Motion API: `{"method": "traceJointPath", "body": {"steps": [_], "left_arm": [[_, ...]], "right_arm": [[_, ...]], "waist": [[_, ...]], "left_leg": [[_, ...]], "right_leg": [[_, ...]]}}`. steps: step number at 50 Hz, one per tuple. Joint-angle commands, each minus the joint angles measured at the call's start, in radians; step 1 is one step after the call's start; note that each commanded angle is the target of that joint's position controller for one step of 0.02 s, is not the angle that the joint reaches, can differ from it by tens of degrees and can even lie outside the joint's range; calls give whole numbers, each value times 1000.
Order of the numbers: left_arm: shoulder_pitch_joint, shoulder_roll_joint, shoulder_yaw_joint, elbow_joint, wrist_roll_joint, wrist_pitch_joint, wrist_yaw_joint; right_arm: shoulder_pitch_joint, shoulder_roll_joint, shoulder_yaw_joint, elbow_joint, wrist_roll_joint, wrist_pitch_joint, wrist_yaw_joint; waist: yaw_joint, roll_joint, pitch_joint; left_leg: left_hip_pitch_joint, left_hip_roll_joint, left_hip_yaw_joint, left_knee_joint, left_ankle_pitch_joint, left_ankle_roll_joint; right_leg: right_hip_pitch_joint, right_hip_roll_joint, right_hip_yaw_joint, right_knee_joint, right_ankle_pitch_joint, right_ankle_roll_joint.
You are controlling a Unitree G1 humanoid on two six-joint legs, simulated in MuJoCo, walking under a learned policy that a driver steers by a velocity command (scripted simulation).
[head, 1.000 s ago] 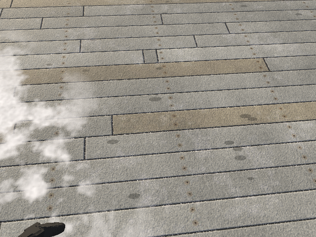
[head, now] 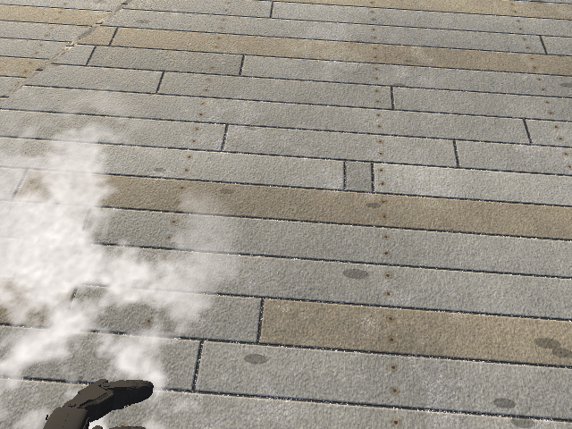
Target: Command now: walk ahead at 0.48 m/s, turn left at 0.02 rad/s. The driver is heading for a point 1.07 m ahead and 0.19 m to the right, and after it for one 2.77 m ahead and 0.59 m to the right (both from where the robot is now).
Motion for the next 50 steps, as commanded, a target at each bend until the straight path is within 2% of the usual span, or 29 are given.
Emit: {"method": "traceJointPath", "body": {"steps": [1, 2, 3, 4, 5, 6, 7, 9, 11, 14, 17, 21, 23, 25, 26, 27, 28, 29, 30, 31, 32, 33, 35, 36, 37, 38, 41, 45, 50], "left_arm": [[318, 206, 79, 11, 8, -8, 26], [430, 312, 102, 33, 33, -4, 29], [446, 235, 80, 42, 23, -1, 28], [368, 183, 63, 43, 15, 3, 34], [297, 158, 54, 35, 10, 6, 37], [240, 139, 49, 32, 15, 7, 34], [204, 118, 42, 27, 28, 1, 31], [181, 115, 46, 38, 26, -14, 28], [186, 124, 49, 60, 21, -25, 31], [233, 142, 53, 87, 15, -21, 42], [270, 166, 57, 103, 8, -11, 51], [338, 191, 62, 140, -5, 6, 56], [345, 199, 66, 154, -8, 17, 60], [332, 211, 70, 160, -9, 28, 64], [311, 214, 70, 159, -8, 33, 65], [313, 185, 59, 157, 0, 37, 67], [322, 125, 32, 130, 27, 35, 70], [449, 21, 3, 122, 14, 13, 61], [383, 131, 24, 134, -7, -6, 56], [288, 172, 36, 103, -24, -16, 51], [229, 158, 34, 98, -15, -13, 56], [229, 146, 36, 93, -6, -8, 56], [279, 123, 40, 112, -9, 18, 54], [286, 108, 40, 125, -12, 33, 59], [276, 97, 39, 115, -15, 42, 60], [253, 96, 39, 109, -11, 48, 63], [192, 92, 47, 94, -3, 47, 62], [83, 60, 37, 58, 3, 39, 41], [-42, 47, 29, -20, 0, 38, 12]], "right_arm": [[-49, -163, -31, -69, -14, -4, -11], [73, -30, 8, -97, -11, -23, -3], [58, -73, 1, -71, 3, -50, 3], [-61, -151, -23, -100, 33, -58, 10], [-135, -148, -19, -118, 27, -61, 8], [-172, -134, -20, -123, 8, -60, 3], [-155, -121, -24, -117, -2, -48, 0], [-105, -79, -18, -97, 0, -23, -1], [-143, -74, -19, -108, -9, -10, -7], [-258, -67, -15, -144, -22, -18, -5], [-371, -47, -5, -170, -15, -34, 9], [-483, -55, -4, -213, -2, -44, 33], [-503, -72, -8, -231, -2, -47, 44], [-463, -95, -17, -229, -4, -51, 48], [-386, -115, -30, -210, -7, -52, 45], [-234, -161, -55, -165, -11, -51, 36], [-48, -243, -76, -138, -21, -47, 25], [-19, -302, -86, -120, -23, -45, 33], [-25, -194, -59, -133, -13, -47, 34], [-95, -161, -46, -143, -13, -48, 31], [-170, -138, -37, -154, -18, -45, 32], [-216, -127, -34, -157, -24, -47, 32], [-245, -101, -30, -149, -30, -61, 34], [-250, -93, -30, -141, -31, -68, 32], [-248, -119, -37, -130, -34, -74, 29], [-240, -120, -39, -119, -34, -77, 26], [-225, -125, -43, -93, -37, -72, 12], [-210, -142, -45, -70, -31, -64, 0], [-149, -165, -56, -23, -13, -32, -6]], "waist": [[238, 116, -212], [205, -183, -406], [219, -239, -485], [207, -174, -284], [180, -80, -172], [145, -21, -100], [105, -36, -68], [66, -61, -57], [58, -48, -17], [88, -26, 20], [131, -21, 39], [174, -26, 62], [168, -32, 62], [135, -49, 33], [85, -50, -15], [18, -28, -120], [-42, 102, -284], [34, 369, -378], [-10, 242, -341], [-2, 177, -212], [25, 63, -129], [58, 85, -90], [100, 118, -77], [105, 89, -61], [110, 113, -35], [104, 95, -10], [90, 68, 13], [48, 71, 43], [6, 65, 92]], "left_leg": [[-268, 139, -35, 473, 848, 109], [-685, -35, -6, 913, 321, 29], [-783, -70, -172, 1052, -91, 39], [-884, -7, -146, 1105, -47, 48], [-872, 47, -105, 1065, 39, 58], [-833, 79, -86, 997, 104, 58], [-770, 109, -90, 955, 153, 60], [-702, 119, -81, 913, 178, 45], [-731, 126, -72, 841, 231, 28], [-796, 130, -65, 655, 393, 15], [-760, 96, -34, 441, 528, 22], [-756, 68, -26, 305, 528, 36], [-755, 57, -30, 261, 461, 59], [-675, 31, -9, 231, 385, 85], [-555, -1, 23, 200, 375, 105], [-333, -16, 37, 200, 386, 136], [-27, 181, -187, 225, 419, 207], [263, 361, -659, 96, 178, 354], [239, 347, -705, 30, 62, 319], [126, 319, -562, 17, 108, 280], [-17, 276, -433, -3, 230, 245], [-115, 265, -370, -32, 308, 255], [-213, 226, -256, -90, 377, 248], [-243, 206, -206, -120, 370, 239], [-270, 228, -179, -142, 405, 254], [-272, 228, -143, -157, 439, 255], [-219, 209, -37, -168, 492, 228], [-192, 192, 81, -178, 512, 190], [-25, 250, 132, -114, 595, 177]], "right_leg": [[581, -52, 62, 34, 15, -104], [988, -338, 564, -39, -212, -271], [991, -389, 823, -208, -309, -280], [855, -347, 652, -217, -312, -218], [689, -309, 507, -227, -222, -187], [542, -264, 417, -256, -136, -172], [437, -229, 352, -295, -83, -167], [346, -210, 286, -350, -17, -194], [301, -196, 223, -389, 14, -195], [338, -183, 168, -406, 63, -182], [364, -164, 117, -404, 62, -150], [469, -210, 132, -370, 23, -139], [537, -240, 147, -330, 47, -124], [578, -249, 151, -265, 161, -103], [576, -221, 123, -164, 315, -84], [520, -163, 77, 29, 405, -55], [319, -93, 21, 367, 147, -10], [-79, 85, 55, 675, -489, 42], [-194, 33, 171, 780, -518, 29], [-243, -15, 150, 785, -427, 15], [-204, -64, 124, 738, -338, 14], [-171, -91, 128, 691, -277, 24], [-77, -117, 139, 644, -220, 41], [-67, -116, 139, 642, -200, 42], [-88, -112, 152, 618, -173, 56], [-116, -114, 168, 587, -143, 66], [-187, -92, 182, 455, 6, 79], [-149, -81, 102, 246, 162, 70], [-209, -70, 36, 122, 70, 30]]}}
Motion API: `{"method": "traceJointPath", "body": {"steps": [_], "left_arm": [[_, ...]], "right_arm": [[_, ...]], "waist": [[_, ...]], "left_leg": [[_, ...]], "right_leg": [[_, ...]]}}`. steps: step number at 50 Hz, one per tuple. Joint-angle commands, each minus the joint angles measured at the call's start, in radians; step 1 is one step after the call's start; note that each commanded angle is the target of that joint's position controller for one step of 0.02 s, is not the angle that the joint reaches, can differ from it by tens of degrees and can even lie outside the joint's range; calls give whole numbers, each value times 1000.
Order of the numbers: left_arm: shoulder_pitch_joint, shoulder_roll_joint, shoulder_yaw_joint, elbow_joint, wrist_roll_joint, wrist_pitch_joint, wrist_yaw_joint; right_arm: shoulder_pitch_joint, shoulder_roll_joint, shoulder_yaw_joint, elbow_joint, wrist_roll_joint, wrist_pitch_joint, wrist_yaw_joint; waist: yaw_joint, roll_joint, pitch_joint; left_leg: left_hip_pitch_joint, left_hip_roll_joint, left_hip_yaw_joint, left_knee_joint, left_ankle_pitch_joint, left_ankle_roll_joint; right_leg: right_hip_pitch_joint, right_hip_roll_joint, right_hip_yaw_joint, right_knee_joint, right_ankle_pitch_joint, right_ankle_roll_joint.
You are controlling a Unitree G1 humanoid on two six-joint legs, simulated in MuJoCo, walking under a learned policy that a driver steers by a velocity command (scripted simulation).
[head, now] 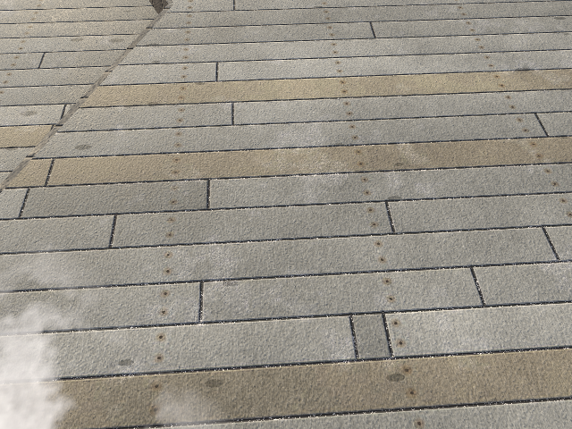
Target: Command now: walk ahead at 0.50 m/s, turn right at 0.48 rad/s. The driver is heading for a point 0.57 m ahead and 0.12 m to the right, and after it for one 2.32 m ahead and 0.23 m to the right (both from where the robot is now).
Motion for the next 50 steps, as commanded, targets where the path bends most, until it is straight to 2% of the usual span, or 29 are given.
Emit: {"method": "traceJointPath", "body": {"steps": [1, 4, 5, 6, 7, 8, 9, 10, 11, 12, 14, 16, 18, 22, 25, 28, 29, 30, 31, 32, 33, 34, 35, 36, 37, 38, 41, 45, 50], "left_arm": [[-152, 51, 8, -133, -2, -17, -21], [-51, 99, 35, -139, -3, -10, -28], [81, 140, 59, -110, -6, -8, -23], [249, 206, 93, -70, -5, -3, -6], [308, 323, 117, -58, -7, 0, 14], [316, 305, 102, -87, -4, -16, 8], [296, 227, 82, -81, 4, -23, 6], [238, 195, 72, -84, -1, -29, 7], [162, 156, 58, -97, -4, -27, 6], [117, 145, 53, -116, 6, -28, 10], [90, 139, 52, -131, 8, -31, 17], [109, 160, 56, -124, 5, -34, 29], [147, 183, 62, -109, 2, -32, 42], [202, 170, 55, -82, -4, -24, 52], [254, 168, 52, -50, -5, -23, 52], [265, 172, 54, -34, 0, -14, 56], [246, 185, 58, -33, 2, -11, 57], [225, 173, 54, -40, 1, -8, 56], [212, 146, 42, -51, 8, -8, 53], [271, 96, 23, -71, 17, -14, 53], [377, 60, 8, -57, -2, -28, 51], [306, 146, 22, -53, -15, -33, 48], [197, 171, 29, -76, -16, -36, 45], [136, 161, 26, -92, -3, -40, 44], [116, 147, 29, -98, 9, -41, 42], [132, 132, 29, -97, 10, -40, 40], [141, 88, 20, -92, 11, -29, 41], [13, 60, 7, -124, 17, -35, 39], [-140, 53, 2, -162, 3, -48, 18]], "right_arm": [[25, -177, -47, -24, 14, 13, -9], [-14, -219, -59, -35, 21, 35, -22], [-32, -226, -60, -40, 23, 43, -26], [-38, -216, -53, -51, 22, 40, -31], [47, -84, -11, -97, -19, 19, -18], [34, -80, 5, -119, 0, -26, -1], [-96, -159, -17, -144, 42, -52, 13], [-136, -156, -13, -161, 45, -64, 13], [-156, -147, -16, -147, 15, -62, 2], [-128, -155, -23, -151, 1, -53, -1], [-91, -151, -28, -150, -8, -30, 1], [-117, -121, -22, -160, -14, -14, -3], [-196, -99, -14, -188, -17, -10, -5], [-323, -73, 1, -208, -3, -21, 13], [-382, -94, -2, -229, 6, -36, 31], [-375, -122, -14, -238, 4, -45, 40], [-327, -130, -19, -232, 8, -47, 37], [-246, -154, -32, -207, 3, -50, 33], [-117, -186, -46, -184, -8, -53, 28], [37, -256, -64, -166, -23, -53, 24], [111, -259, -70, -121, -7, -42, 38], [93, -173, -46, -126, 20, -38, 38], [23, -140, -35, -137, 19, -29, 33], [-32, -130, -27, -145, 8, -20, 32], [-59, -114, -19, -147, -1, -18, 32], [-68, -108, -15, -145, -9, -22, 33], [-60, -123, -17, -124, 4, -28, 32], [-20, -161, -26, -93, 12, -17, 20], [68, -176, -25, -44, 25, 0, 15]], "waist": [[-18, 90, 87], [62, 145, -10], [139, 139, -81], [224, 95, -169], [159, -167, -264], [156, -162, -427], [199, -64, -316], [166, -16, -197], [120, 79, -109], [76, 26, -88], [42, 9, -75], [42, 18, -51], [66, -4, -30], [132, -41, -26], [159, -47, -3], [144, -61, 8], [112, -92, 1], [67, -75, -39], [5, -49, -150], [-20, 107, -311], [6, 371, -379], [-21, 245, -265], [-22, 149, -131], [1, 87, -56], [24, 74, -14], [47, 106, -15], [66, 136, -22], [30, 106, -4], [-27, 110, 30]], "left_leg": [[47, 325, -55, 0, 503, 128], [69, 319, -9, 216, 989, 93], [27, 292, 13, 393, 1061, 72], [-149, 251, 23, 644, 908, 32], [-584, 107, -3, 1019, 82, -28], [-796, -25, -244, 1215, -324, -37], [-896, 42, -311, 1230, -235, -12], [-895, 86, -297, 1150, -138, 6], [-831, 127, -281, 1059, -73, 8], [-759, 147, -287, 1003, -33, -7], [-686, 159, -282, 933, -3, -38], [-686, 147, -256, 843, 50, -66], [-699, 127, -246, 698, 166, -85], [-614, 77, -231, 414, 399, -80], [-617, 70, -244, 335, 412, -50], [-624, 58, -241, 285, 286, -4], [-567, 57, -241, 277, 253, 16], [-454, 29, -205, 236, 248, 42], [-233, 82, -246, 264, 292, 90], [121, 271, -515, 287, 285, 201], [311, 420, -902, 160, 55, 311], [249, 406, -917, 112, -148, 275], [112, 372, -776, 89, -136, 236], [-18, 333, -677, 61, -37, 220], [-105, 300, -616, 31, 53, 217], [-157, 276, -569, 14, 139, 211], [-206, 245, -457, -32, 274, 222], [-190, 221, -357, -59, 366, 203], [-148, 225, -310, -41, 338, 179]], "right_leg": [[-77, 6, -48, -51, -87, -33], [126, 100, -139, -51, -237, -93], [301, 144, -155, -92, -224, -124], [593, 137, -81, -145, -171, -169], [974, -129, 381, -154, -182, -316], [1126, -268, 839, -342, -343, -447], [1063, -232, 702, -381, -332, -371], [912, -191, 555, -383, -262, -325], [750, -135, 431, -397, -160, -271], [639, -120, 387, -414, -54, -281], [533, -84, 331, -450, 27, -286], [464, -55, 267, -461, 87, -277], [442, -29, 232, -458, 102, -253], [446, -1, 201, -445, -38, -198], [526, -51, 256, -407, -79, -194], [642, -100, 312, -346, 1, -177], [646, -111, 323, -314, 64, -166], [650, -73, 293, -230, 224, -147], [589, -20, 251, -54, 270, -121], [332, 93, 169, 268, 10, -64], [46, 195, 131, 530, -622, -14], [-73, 136, 183, 623, -612, -19], [-105, 91, 142, 622, -520, -20], [-85, 49, 100, 572, -444, -18], [-57, 17, 87, 514, -395, -14], [-5, -5, 81, 476, -367, -10], [20, -22, 44, 369, -326, 13], [4, -25, 18, 126, -123, 34], [66, 17, -12, -90, 22, 28]]}}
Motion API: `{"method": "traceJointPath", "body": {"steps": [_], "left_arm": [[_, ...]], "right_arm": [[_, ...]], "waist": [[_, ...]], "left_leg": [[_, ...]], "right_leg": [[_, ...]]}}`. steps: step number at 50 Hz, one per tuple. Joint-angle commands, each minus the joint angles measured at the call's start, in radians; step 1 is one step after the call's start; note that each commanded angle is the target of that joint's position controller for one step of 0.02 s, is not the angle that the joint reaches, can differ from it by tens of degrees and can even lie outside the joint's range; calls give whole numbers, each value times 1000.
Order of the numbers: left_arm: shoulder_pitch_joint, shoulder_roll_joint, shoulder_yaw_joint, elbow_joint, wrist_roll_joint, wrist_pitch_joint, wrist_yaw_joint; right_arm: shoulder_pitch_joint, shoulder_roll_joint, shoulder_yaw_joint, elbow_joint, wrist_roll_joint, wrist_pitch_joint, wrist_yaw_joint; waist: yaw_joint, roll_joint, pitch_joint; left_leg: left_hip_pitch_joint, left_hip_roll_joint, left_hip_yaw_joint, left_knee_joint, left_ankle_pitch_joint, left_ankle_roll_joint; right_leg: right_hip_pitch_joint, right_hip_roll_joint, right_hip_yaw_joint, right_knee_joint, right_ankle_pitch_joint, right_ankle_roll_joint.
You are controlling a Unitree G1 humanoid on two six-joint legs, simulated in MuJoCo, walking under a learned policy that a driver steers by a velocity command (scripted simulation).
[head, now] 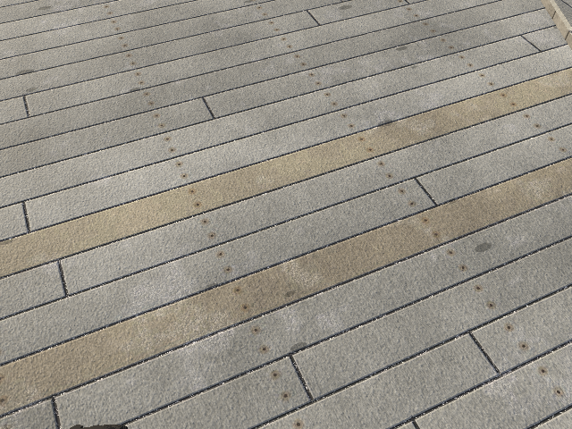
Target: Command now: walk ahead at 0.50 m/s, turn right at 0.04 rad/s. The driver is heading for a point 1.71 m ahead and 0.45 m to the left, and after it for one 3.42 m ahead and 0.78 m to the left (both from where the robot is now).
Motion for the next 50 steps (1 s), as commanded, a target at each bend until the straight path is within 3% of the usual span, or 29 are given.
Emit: {"method": "traceJointPath", "body": {"steps": [1, 3, 5, 6, 7, 8, 9, 10, 11, 13, 14, 15, 20, 24, 29, 32, 33, 34, 35, 36, 37, 38, 39, 40, 41, 42, 44, 47, 50], "left_arm": [[-132, 48, 8, -101, -9, -22, -14], [-161, 59, 11, -118, -10, -28, -25], [-124, 82, 20, -115, -8, -33, -31], [-53, 104, 33, -97, -3, -35, -27], [93, 149, 56, -56, 2, -36, -18], [290, 226, 78, -25, 18, -34, -5], [331, 289, 89, -5, 20, -27, -7], [341, 186, 66, -6, 10, -21, -4], [275, 150, 52, -6, 6, -22, 0], [154, 89, 32, -5, 13, -27, -5], [126, 92, 32, 0, 20, -36, -6], [110, 82, 34, 7, 20, -45, -8], [116, 114, 49, 62, 25, -61, 4], [137, 146, 55, 86, 19, -49, 18], [218, 178, 67, 134, -2, -15, 24], [199, 215, 77, 134, -12, 7, 32], [188, 229, 80, 131, -14, 15, 37], [168, 233, 79, 126, -18, 23, 41], [166, 215, 70, 114, -10, 18, 46], [264, 58, 20, 59, 33, -7, 29], [191, 103, 18, 43, 0, -52, 13], [82, 164, 34, 13, -40, -76, 2], [61, 151, 27, 4, -35, -87, 4], [51, 148, 31, 16, -5, -86, 13], [67, 163, 40, 19, 13, -78, 15], [101, 158, 43, 17, 15, -64, 12], [105, 135, 39, 24, 19, -43, 12], [14, 84, 18, 1, 24, -31, 11], [-88, 70, 8, -16, 13, -37, -1]], "right_arm": [[27, -174, -40, -31, 7, -1, -7], [38, -183, -43, -17, 9, 10, -11], [27, -201, -49, -10, 9, 20, -17], [13, -205, -49, -10, 12, 25, -19], [6, -190, -42, -14, 9, 28, -20], [-10, -140, -19, -47, -14, 23, -21], [132, -20, 17, -57, -6, 4, -15], [77, -133, -10, -36, 18, -8, -12], [-16, -179, -27, -66, 34, -13, -10], [-96, -154, -32, -75, 12, -1, -17], [-56, -134, -33, -74, 13, 12, -17], [-34, -113, -31, -65, 15, 25, -17], [-104, -80, -33, -94, 8, 51, -17], [-224, -55, -22, -132, 6, 41, 8], [-368, -51, -15, -213, 6, 41, 37], [-336, -85, -33, -238, 6, 47, 48], [-265, -111, -49, -228, 7, 50, 48], [-127, -153, -75, -197, 9, 52, 41], [44, -225, -110, -154, 9, 60, 23], [46, -347, -131, -149, 18, 57, 9], [70, -287, -109, -185, 8, 41, 12], [39, -220, -90, -180, -3, 29, 14], [-18, -189, -80, -184, 2, 22, 14], [-90, -153, -68, -196, 2, 22, 13], [-121, -135, -60, -211, -10, 17, 11], [-146, -140, -60, -221, -15, 18, 8], [-153, -147, -61, -222, -8, 15, -2], [-106, -170, -64, -195, -5, 13, -18], [-57, -168, -60, -168, -2, 14, -22]], "waist": [[-7, 110, 32], [-1, 117, 41], [35, 131, 18], [82, 131, -24], [155, 115, -120], [232, 17, -281], [167, -250, -415], [213, -151, -383], [205, -103, -223], [147, -12, -70], [105, -73, -63], [90, -68, -53], [80, -12, 8], [121, 3, 37], [170, 13, 80], [121, -34, 24], [76, -52, -24], [-6, -42, -95], [-88, 19, -184], [23, 303, -256], [-25, 225, -417], [-51, 159, -284], [-9, 88, -193], [36, 23, -114], [69, 64, -88], [102, 82, -93], [114, 57, -72], [81, 81, -34], [27, 102, -21]], "left_leg": [[-14, 268, -136, -58, 273, 151], [51, 300, -151, -24, 310, 140], [92, 314, -151, 39, 437, 121], [77, 292, -136, 128, 586, 106], [11, 243, -106, 293, 651, 80], [-203, 180, -68, 595, 397, 41], [-587, 19, -51, 926, -306, -16], [-693, 59, -161, 1045, -356, -15], [-743, 101, -147, 1060, -267, -10], [-680, 165, -121, 970, -124, -17], [-616, 189, -130, 951, -77, -26], [-578, 198, -129, 938, -60, -34], [-657, 197, -147, 802, 113, -56], [-630, 183, -76, 569, 289, -42], [-687, 163, -7, 427, 220, -1], [-566, 89, 73, 407, 74, 50], [-465, 49, 99, 409, 26, 73], [-276, 5, 111, 355, 56, 106], [28, 36, 3, 308, 99, 154], [400, 309, -533, 262, 10, 335], [489, 410, -874, 87, -133, 417], [414, 378, -725, 63, -82, 349], [271, 337, -600, 67, -6, 307], [117, 293, -495, 51, 104, 271], [7, 270, -430, 48, 295, 267], [-43, 265, -423, 26, 296, 277], [-131, 238, -350, -3, 340, 268], [-186, 193, -244, -21, 373, 229], [-195, 164, -201, -21, 253, 182]], "right_leg": [[39, 34, -33, -85, 52, -9], [29, 42, -31, -125, -11, -32], [102, 62, -44, -158, -81, -60], [231, 90, -66, -191, -86, -80], [457, 90, -67, -204, -55, -112], [783, -97, 125, -156, -8, -180], [1093, -328, 560, -238, -178, -329], [1044, -313, 620, -308, -334, -311], [910, -280, 461, -336, -314, -263], [660, -184, 255, -414, -189, -205], [586, -182, 202, -448, -145, -208], [540, -171, 162, -480, -111, -213], [516, -157, -33, -531, 70, -207], [548, -136, -150, -543, 74, -175], [724, -189, -205, -486, 154, -157], [782, -195, -247, -332, 551, -124], [779, -189, -259, -217, 698, -112], [724, -160, -283, -32, 733, -87], [518, -120, -287, 239, 519, -44], [30, 70, -242, 614, -440, 25], [-111, 140, 13, 772, -617, 21], [-200, 79, 51, 761, -527, -8], [-175, 34, 48, 669, -440, -26], [-109, 3, 37, 574, -390, -23], [-23, -15, 42, 527, -366, -18], [16, -19, 47, 491, -353, -1], [47, -18, 18, 399, -313, 27], [56, -5, -10, 182, -113, 56], [126, 32, -25, -15, 91, 50]]}}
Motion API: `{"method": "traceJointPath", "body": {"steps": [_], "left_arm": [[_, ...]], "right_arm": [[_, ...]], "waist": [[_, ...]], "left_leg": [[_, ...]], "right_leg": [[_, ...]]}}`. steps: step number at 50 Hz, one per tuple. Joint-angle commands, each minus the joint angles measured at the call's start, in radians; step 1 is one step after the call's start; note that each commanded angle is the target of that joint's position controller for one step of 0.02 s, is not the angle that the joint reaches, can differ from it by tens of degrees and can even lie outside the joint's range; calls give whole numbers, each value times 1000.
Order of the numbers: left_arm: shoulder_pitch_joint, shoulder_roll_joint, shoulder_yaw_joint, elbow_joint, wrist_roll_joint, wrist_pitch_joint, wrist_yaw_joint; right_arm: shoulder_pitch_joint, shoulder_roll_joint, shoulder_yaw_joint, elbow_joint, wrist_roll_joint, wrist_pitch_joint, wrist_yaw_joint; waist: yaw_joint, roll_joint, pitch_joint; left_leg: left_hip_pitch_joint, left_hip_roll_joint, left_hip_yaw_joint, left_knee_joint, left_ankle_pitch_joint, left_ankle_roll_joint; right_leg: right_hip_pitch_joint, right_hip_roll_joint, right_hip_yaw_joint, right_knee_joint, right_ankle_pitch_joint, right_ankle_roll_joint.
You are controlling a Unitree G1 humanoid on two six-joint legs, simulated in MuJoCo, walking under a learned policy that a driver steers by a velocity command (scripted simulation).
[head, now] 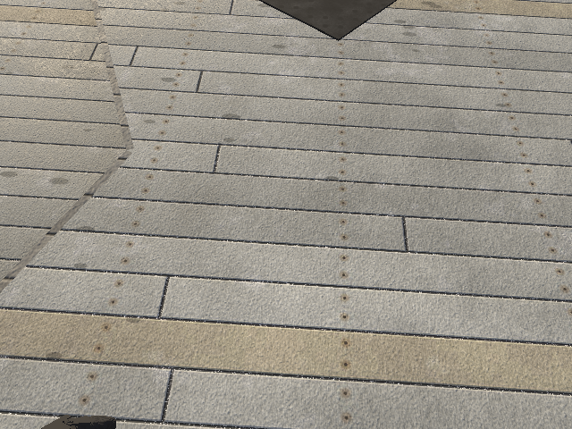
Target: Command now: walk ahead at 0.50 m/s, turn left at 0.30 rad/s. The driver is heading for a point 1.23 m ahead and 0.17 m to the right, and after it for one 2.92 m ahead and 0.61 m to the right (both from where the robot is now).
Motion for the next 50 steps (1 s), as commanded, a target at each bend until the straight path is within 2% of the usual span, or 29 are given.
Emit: {"method": "traceJointPath", "body": {"steps": [1, 4, 7, 9, 10, 11, 12, 13, 14, 15, 17, 20, 22, 25, 28, 30, 32, 33, 34, 35, 36, 38, 41, 44, 46, 47, 48, 49, 50], "left_arm": [[-82, 42, 1, -65, -11, -12, -10], [-142, 67, 7, -91, -16, -20, -21], [-124, 88, 15, -97, -15, -30, -30], [13, 120, 35, -61, -12, -35, -26], [155, 161, 52, -31, -3, -38, -21], [303, 244, 72, -12, 12, -36, -16], [370, 216, 71, 29, -12, -25, -25], [326, 147, 48, 21, -32, -20, -25], [261, 118, 37, 7, -24, -11, -19], [205, 100, 28, 3, -13, -6, -19], [163, 76, 16, 0, 2, -10, -20], [147, 101, 20, 20, -3, -19, -17], [147, 120, 25, 36, -5, -12, -8], [188, 129, 25, 63, -13, 6, 3], [222, 132, 23, 95, -20, 24, 8], [210, 138, 24, 105, -24, 35, 11], [194, 123, 19, 112, -27, 42, 13], [225, 98, 9, 109, -7, 35, 13], [344, 31, -14, 121, 10, 24, 10], [330, 35, -20, 134, 1, 32, 9], [294, 86, -7, 124, -14, 46, 5], [235, 86, 1, 124, -19, 87, 18], [253, 58, 0, 146, -9, 126, 40], [281, 30, -3, 183, 2, 123, 35], [230, 58, -1, 162, 26, 123, 34], [198, 113, 9, 149, 17, 122, 40], [176, 121, 15, 164, 9, 114, 36], [160, 74, 4, 159, 9, 104, 38], [148, 66, 1, 170, 10, 94, 41]], "right_arm": [[19, -168, -42, -42, 4, -17, -8], [63, -167, -40, -12, 8, -14, -6], [74, -176, -45, 7, 5, -2, -12], [42, -172, -42, 3, 5, 6, -14], [30, -141, -28, -9, -3, 6, -13], [110, -82, -6, -29, -6, -4, -12], [159, -63, 4, -21, 8, -16, -11], [83, -151, -15, -28, 24, -24, -7], [-8, -159, -16, -51, 27, -28, -4], [-62, -148, -15, -65, 12, -30, -3], [-46, -126, -19, -57, -2, -24, -2], [-28, -81, -10, -53, -11, -8, -11], [-64, -55, 1, -61, -19, -8, -14], [-149, -40, 8, -67, -13, -14, -5], [-208, -57, 3, -83, -13, -15, 5], [-215, -79, -5, -88, -19, -19, 11], [-131, -103, -18, -55, -32, -24, 9], [-84, -164, -32, -50, -41, -26, 0], [-54, -182, -29, -54, -60, -17, -7], [-15, -91, -10, -33, -45, -1, -8], [-39, -57, 8, -26, -28, 7, 0], [-152, -78, 7, -33, -23, 17, 8], [-272, -110, -4, -39, -37, 32, -1], [-273, -81, 2, -13, -25, 38, -10], [-220, -52, 12, 25, -25, 36, -9], [-201, -63, 7, 29, -31, 37, -9], [-202, -45, 12, 29, -33, 36, -13], [-218, -67, 5, 38, -31, 38, -19], [-208, -67, 1, 47, -27, 39, -24]], "waist": [[-23, 101, -28], [-43, 108, 2], [-22, 133, 4], [58, 138, -64], [124, 113, -186], [139, -57, -352], [140, -266, -416], [157, -144, -275], [147, -71, -161], [120, -16, -72], [72, -39, -38], [36, -44, -38], [39, -37, -58], [80, -44, -83], [100, -51, -85], [86, -54, -85], [37, -26, -115], [35, 42, -180], [75, 184, -304], [27, 267, -377], [31, 219, -336], [60, 122, -199], [108, 185, -134], [123, 170, -150], [100, 121, -95], [63, 51, -36], [51, -41, -9], [58, -23, -3], [47, -39, 1]], "left_leg": [[-81, 227, -123, -112, 179, 140], [28, 275, -172, -68, 159, 134], [132, 322, -217, -6, 257, 115], [136, 281, -184, 133, 505, 82], [57, 227, -135, 325, 526, 52], [-256, 103, -57, 673, 231, -19], [-503, 15, -53, 913, -368, -59], [-619, 77, -102, 996, -349, -52], [-640, 127, -62, 990, -265, -47], [-620, 167, -28, 921, -193, -48], [-524, 215, -21, 825, -120, -57], [-461, 212, 18, 704, -102, -99], [-422, 203, 40, 567, 0, -113], [-332, 163, 68, 362, 212, -110], [-306, 144, 49, 259, 254, -94], [-282, 137, 41, 207, 209, -69], [-134, 120, 57, 88, 324, -32], [26, 214, -22, 118, 701, 9], [276, 391, -198, 205, 1004, 153], [311, 472, -321, 174, 1019, 250], [253, 457, -334, 138, 828, 238], [73, 400, -278, 64, 473, 166], [-177, 319, -183, -25, 204, 115], [-238, 260, -102, -22, -31, 71], [-284, 212, -80, -20, -286, -13], [-266, 169, -46, -3, -312, -49], [-154, 125, 20, 61, -206, -74], [-102, 133, 6, 84, -154, -77], [-89, 136, -1, 96, -120, -67]], "right_leg": [[144, 50, -50, -148, 190, 0], [94, 57, -35, -222, 146, -31], [98, 69, -41, -266, 27, -74], [291, 109, -85, -315, 3, -118], [527, 45, -31, -279, 51, -169], [914, -167, 288, -266, 10, -300], [1054, -289, 638, -412, -221, -393], [964, -267, 609, -457, -403, -349], [834, -230, 476, -476, -397, -308], [693, -185, 378, -512, -305, -289], [558, -132, 274, -553, -123, -279], [484, -115, 129, -558, 354, -298], [477, -82, 29, -537, 534, -276], [487, -40, -42, -526, 530, -240], [552, -66, -17, -486, 455, -230], [584, -86, 13, -427, 424, -217], [575, -42, 9, -305, 381, -173], [509, 16, -23, -189, 270, -125], [332, 92, -57, -9, -71, -59], [268, 118, -28, 144, -518, -16], [219, 94, 13, 210, -659, -3], [188, 60, 4, 197, -618, 11], [371, 59, -36, 13, -414, 22], [531, 86, -80, -193, -153, -7], [547, 40, -31, -294, -119, -49], [450, 9, -4, -325, -263, -80], [311, 15, 15, -363, -439, -101], [260, 28, 7, -395, -464, -90], [255, 27, 1, -402, -437, -75]]}}
Velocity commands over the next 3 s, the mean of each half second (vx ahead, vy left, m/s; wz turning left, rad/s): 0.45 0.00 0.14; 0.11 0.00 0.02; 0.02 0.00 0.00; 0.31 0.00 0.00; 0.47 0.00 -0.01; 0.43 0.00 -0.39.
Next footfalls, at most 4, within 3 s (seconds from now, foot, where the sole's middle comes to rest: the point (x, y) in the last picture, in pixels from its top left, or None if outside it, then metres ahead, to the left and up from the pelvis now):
0.20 right None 0.30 -0.15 -0.78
0.66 left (242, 415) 0.50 0.08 -0.78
0.92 right None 0.43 -0.17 -0.78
2.22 right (325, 268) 0.89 -0.15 -0.78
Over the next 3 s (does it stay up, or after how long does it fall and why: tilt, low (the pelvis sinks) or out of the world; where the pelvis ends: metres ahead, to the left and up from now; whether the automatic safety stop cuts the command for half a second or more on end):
stays up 1.12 -0.01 0.00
